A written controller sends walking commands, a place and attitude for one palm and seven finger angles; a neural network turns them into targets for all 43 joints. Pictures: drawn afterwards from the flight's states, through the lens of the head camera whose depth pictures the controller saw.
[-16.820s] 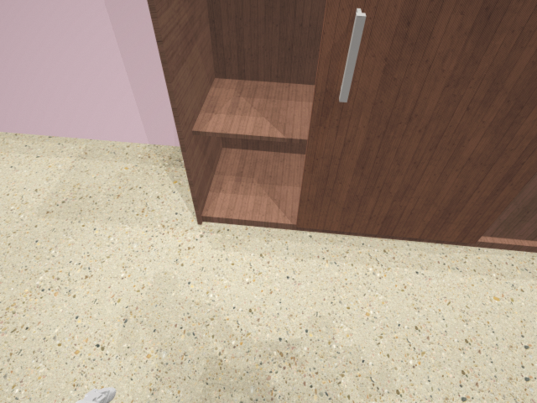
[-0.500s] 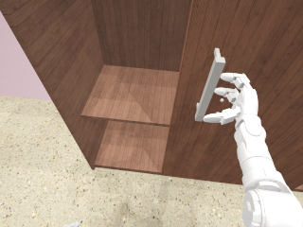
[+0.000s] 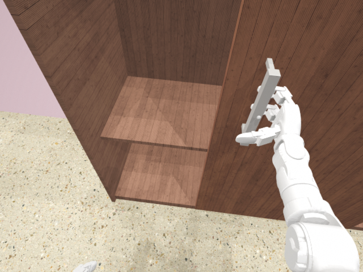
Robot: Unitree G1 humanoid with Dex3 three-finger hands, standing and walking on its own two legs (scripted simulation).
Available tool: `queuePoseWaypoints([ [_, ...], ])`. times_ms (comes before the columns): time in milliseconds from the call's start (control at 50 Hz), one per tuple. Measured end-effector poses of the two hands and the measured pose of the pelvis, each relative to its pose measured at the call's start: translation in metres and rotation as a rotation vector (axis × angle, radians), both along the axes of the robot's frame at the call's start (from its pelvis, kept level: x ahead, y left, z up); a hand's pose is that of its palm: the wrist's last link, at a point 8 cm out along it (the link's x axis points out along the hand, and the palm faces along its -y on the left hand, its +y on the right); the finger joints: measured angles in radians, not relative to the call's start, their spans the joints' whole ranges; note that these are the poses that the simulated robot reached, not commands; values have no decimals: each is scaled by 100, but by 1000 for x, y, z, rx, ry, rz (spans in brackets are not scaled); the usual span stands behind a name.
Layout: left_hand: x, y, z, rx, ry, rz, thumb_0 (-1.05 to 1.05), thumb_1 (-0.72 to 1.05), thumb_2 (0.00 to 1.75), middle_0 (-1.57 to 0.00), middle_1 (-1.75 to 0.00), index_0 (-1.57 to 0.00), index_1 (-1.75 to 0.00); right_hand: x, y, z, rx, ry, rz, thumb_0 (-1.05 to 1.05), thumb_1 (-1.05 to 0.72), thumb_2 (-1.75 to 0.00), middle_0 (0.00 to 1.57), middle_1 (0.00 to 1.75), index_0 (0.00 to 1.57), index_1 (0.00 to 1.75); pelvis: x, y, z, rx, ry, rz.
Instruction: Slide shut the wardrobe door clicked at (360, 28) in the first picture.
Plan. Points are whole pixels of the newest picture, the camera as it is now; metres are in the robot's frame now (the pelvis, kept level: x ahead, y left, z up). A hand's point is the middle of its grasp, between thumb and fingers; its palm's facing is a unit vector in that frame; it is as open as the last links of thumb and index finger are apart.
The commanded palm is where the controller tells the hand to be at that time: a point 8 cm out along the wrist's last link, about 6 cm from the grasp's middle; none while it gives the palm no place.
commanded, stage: slide the fingers in behind the handle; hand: right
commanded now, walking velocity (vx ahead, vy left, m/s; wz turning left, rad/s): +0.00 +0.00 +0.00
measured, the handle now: (255, 106) +0.49 -0.10 +0.11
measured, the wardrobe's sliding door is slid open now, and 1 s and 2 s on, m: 0.45 0.45 0.45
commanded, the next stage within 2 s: grip the handle and tug to test in 1.00 s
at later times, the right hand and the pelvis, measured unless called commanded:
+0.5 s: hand (250, 116) +0.44 -0.08 +0.12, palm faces -0.02 +1.00 +0.01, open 14.0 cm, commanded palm +0.42 -0.14 +0.11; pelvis +0.01 +0.01 +0.00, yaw +0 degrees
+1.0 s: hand (252, 119) +0.44 -0.09 +0.12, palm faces -0.02 +1.00 +0.00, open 14.0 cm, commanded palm +0.42 -0.14 +0.11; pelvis +0.00 +0.00 +0.00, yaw +0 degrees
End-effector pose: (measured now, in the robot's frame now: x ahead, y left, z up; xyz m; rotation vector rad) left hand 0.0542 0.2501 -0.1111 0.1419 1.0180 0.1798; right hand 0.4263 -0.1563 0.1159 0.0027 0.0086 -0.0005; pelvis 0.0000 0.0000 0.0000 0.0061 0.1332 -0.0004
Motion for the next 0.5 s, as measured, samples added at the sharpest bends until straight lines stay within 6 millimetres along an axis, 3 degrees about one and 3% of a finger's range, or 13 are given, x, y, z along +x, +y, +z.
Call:
queuePoseWaypoints([
  [180,3,9,0,3,17,0,1,90,90,-20,-30,-20,-30,-8,-5,-1,-7,-25,-3,-1,50,-30,30,120,30,120,6,7,2,-2,-7,-3],
  [360,24,11,3,11,-21,-19,1,90,90,-20,-30,-20,-30,-7,11,-5,-3,6,26,-1,50,-30,30,120,30,120,6,7,2,-1,-9,-14],
  [500,31,6,4,-4,-45,-23,1,91,90,-20,-30,-20,-30,-4,19,3,6,-32,19,-1,50,-30,30,120,30,120,8,6,2,-6,-4,-6],
])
